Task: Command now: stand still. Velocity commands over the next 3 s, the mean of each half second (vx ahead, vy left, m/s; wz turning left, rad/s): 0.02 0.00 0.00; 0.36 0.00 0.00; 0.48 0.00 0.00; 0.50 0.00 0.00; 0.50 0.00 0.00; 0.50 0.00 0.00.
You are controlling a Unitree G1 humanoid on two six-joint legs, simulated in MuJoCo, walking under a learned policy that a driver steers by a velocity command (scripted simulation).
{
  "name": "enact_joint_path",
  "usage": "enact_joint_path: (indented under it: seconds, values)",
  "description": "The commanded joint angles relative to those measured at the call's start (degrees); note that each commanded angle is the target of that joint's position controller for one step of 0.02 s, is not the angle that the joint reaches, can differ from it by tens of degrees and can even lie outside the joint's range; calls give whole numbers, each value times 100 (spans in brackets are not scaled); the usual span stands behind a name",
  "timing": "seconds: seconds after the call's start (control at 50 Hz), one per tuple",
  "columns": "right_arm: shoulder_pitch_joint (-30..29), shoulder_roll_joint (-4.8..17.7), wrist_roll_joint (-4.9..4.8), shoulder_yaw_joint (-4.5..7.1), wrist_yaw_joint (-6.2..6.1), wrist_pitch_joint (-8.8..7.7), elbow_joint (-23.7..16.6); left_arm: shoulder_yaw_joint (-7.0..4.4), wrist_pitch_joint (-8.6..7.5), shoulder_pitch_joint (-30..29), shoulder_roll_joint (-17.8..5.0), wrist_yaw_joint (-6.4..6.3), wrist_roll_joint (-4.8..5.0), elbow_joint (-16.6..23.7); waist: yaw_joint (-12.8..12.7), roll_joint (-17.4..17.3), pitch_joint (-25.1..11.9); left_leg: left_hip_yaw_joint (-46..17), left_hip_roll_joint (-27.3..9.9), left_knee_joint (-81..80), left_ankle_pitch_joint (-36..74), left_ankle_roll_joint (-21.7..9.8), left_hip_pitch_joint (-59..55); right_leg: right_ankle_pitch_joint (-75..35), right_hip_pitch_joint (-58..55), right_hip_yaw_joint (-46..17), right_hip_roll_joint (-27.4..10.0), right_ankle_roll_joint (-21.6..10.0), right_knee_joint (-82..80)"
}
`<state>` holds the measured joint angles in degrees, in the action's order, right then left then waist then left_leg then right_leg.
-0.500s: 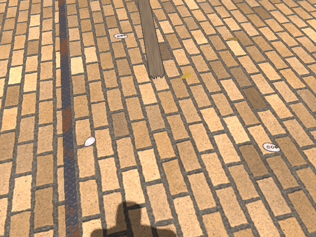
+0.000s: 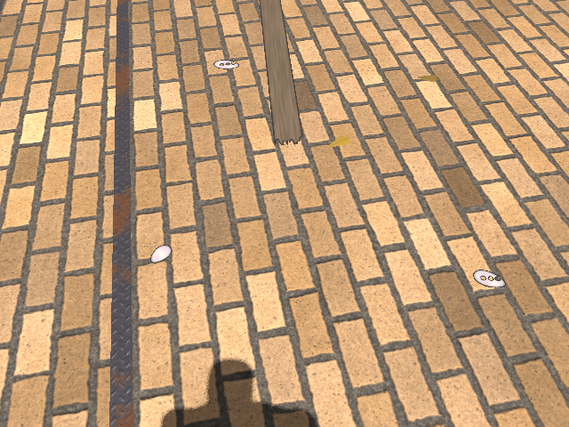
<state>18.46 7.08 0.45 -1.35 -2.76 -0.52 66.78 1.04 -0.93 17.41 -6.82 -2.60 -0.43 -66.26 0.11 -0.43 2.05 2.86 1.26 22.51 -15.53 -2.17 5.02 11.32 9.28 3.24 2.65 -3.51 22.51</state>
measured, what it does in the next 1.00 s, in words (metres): walks ahead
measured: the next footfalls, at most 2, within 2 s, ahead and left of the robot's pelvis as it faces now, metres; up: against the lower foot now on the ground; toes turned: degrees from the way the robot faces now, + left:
right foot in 1.12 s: +0.39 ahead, -0.07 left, +0.00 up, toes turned -4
left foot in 1.68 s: +0.70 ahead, +0.11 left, +0.00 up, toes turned +5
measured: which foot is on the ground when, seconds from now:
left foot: down 0.00-1.00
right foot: down 0.00-0.70, up 0.72-1.00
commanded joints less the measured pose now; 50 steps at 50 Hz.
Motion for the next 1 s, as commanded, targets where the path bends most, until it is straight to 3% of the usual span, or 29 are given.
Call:
enact_joint_path:
  seconds: [0.02,0.4,0.42,0.48,0.52,0.58,0.62,0.68,0.7,0.72,0.74,0.76,0.78,0.82,0.88,0.92,1.0]
  values:
    - [521,327,2,32,-14,-11,38,-49,-12,414,-390,-10,0,4,5,46,329,-615,-654,-406,671,-124,437,-779,4,-839,-803,-73,-423]
    - [779,172,10,6,-15,-34,129,-36,-1,583,-296,6,8,-90,-24,17,412,-635,-657,-439,435,-122,614,-314,134,-868,-772,-67,-514]
    - [852,156,18,4,-11,-34,146,-37,5,632,-293,9,6,-105,-20,41,302,-609,-601,-459,72,-135,585,133,103,-873,-730,-77,-559]
    - [914,295,70,97,27,1,39,-180,78,680,-586,36,-4,-25,-14,177,559,-476,-289,-44,-1782,-321,1007,2437,533,-1036,-622,-338,-506]
    - [788,224,117,104,80,-15,-125,-234,89,870,-595,77,-17,29,-119,254,960,-527,-244,295,-2247,-420,1645,3340,676,-1540,-900,-588,-641]
    - [553,68,181,97,169,-150,-353,-378,43,1252,-808,96,-50,-5,-251,690,690,41,-57,1368,-1052,-338,1935,3577,200,-2787,-1778,-1071,-1377]
    - [557,182,159,151,233,-237,-447,-438,3,1003,-894,111,-39,106,-94,526,560,-6,-169,1607,-984,-357,1580,3311,551,-2832,-1909,-1129,-1548]
    - [1343,-30,77,164,248,-307,-223,-471,-35,165,-856,145,52,396,467,378,667,167,47,360,-716,-447,-91,2923,1804,-1744,-1249,-742,-1054]
    - [1798,61,82,204,206,-328,-71,-461,-73,-122,-754,160,50,532,650,95,717,-141,-92,-119,-723,-495,-856,2630,2453,-1277,-901,-576,-377]
    - [2352,501,122,313,129,-370,-1,-362,-148,-436,-395,203,76,764,854,-910,558,-1874,-1194,-1105,-1958,-737,-1502,2179,3292,-470,-248,-291,1138]
    - [2575,948,83,454,118,-344,52,-330,-203,-578,-360,247,-53,950,846,-1490,809,-3353,-2188,-1821,-2848,-1092,-1466,1760,3939,187,8,-182,2334]
    - [2255,817,114,447,107,-317,-17,-392,-239,-676,-663,294,-224,973,613,-773,1083,-3363,-2289,-1789,-2724,-1227,-964,1443,3965,-120,-347,-207,2990]
    - [1938,708,103,419,122,-347,-141,-392,-271,-589,-602,353,-211,936,386,-434,1057,-3043,-2100,-1823,-2327,-1151,-759,1106,3864,-223,-433,-196,3253]
    - [1546,618,61,384,129,-450,-304,-409,-303,-463,-568,446,-165,866,115,-208,884,-2229,-1738,-1891,-1086,-947,-719,501,3622,-230,-567,-90,3376]
    - [1703,495,57,319,135,-548,-233,-424,-238,-733,-519,479,-156,975,76,-305,684,-1327,-1367,-1687,828,-812,-799,-46,3571,8,-517,33,3369]
    - [1805,459,66,277,145,-569,-205,-394,-204,-1225,-455,467,-134,1201,130,-407,713,-966,-1239,-1552,1907,-800,-677,-247,3520,181,-468,81,3019]
    - [1845,598,86,264,139,-598,-209,-301,-192,-2136,-399,466,-53,1610,288,-656,807,-576,-1124,-1429,2984,-771,-366,-564,2704,495,-279,-12,1693]
Over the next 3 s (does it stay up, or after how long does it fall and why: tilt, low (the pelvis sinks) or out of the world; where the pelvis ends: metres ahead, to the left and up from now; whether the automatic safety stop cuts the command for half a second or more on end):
stays up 1.25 0.05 0.00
